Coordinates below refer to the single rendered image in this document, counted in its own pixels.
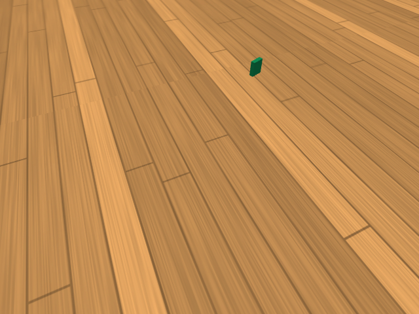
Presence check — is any carton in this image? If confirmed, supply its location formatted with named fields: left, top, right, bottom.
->
left=249, top=57, right=263, bottom=77

